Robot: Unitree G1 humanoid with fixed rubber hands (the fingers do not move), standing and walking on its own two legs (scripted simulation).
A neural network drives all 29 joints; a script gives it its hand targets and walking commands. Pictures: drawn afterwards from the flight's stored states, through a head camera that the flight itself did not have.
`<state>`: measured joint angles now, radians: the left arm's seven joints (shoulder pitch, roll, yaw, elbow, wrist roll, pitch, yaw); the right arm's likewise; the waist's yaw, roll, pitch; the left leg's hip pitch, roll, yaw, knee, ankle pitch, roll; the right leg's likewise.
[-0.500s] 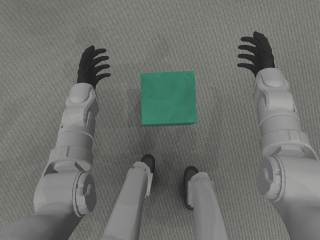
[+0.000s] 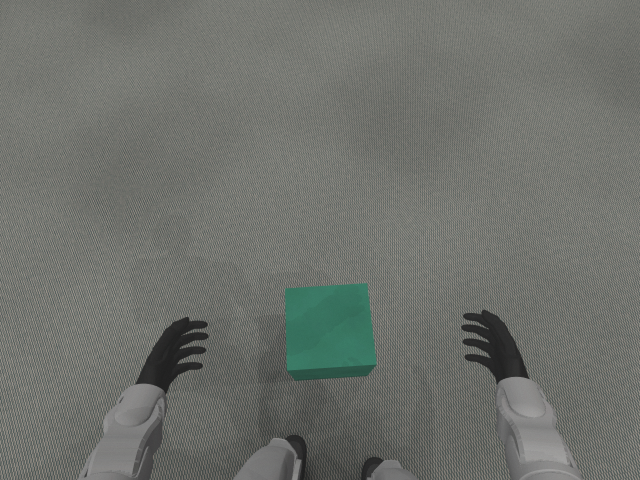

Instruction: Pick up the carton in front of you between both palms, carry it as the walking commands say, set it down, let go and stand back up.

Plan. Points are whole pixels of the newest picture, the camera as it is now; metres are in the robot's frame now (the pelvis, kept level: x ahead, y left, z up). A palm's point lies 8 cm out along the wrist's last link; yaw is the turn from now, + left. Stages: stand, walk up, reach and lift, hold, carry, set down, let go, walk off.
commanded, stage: let go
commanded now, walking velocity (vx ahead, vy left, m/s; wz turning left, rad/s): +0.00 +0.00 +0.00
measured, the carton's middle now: (328, 335) +0.41 +0.03 -0.63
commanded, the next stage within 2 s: stand in 0.72 s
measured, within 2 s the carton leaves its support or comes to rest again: neither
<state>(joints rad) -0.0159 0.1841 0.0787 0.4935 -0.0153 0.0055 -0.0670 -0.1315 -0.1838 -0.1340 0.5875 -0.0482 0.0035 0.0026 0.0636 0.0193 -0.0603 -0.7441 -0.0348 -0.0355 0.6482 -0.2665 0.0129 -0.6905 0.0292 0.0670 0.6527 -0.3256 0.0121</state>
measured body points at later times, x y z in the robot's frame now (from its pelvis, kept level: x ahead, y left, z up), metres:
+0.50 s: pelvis +0.01 -0.02 +0.02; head +0.02 -0.02 +0.47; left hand +0.19 +0.21 -0.05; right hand +0.18 -0.25 -0.05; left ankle +0.01 +0.11 -0.72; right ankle -0.02 -0.13 -0.72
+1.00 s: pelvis +0.01 +0.00 +0.02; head +0.01 +0.01 +0.47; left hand +0.15 +0.28 -0.08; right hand +0.15 -0.29 -0.06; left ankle +0.01 +0.11 -0.72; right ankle -0.02 -0.13 -0.72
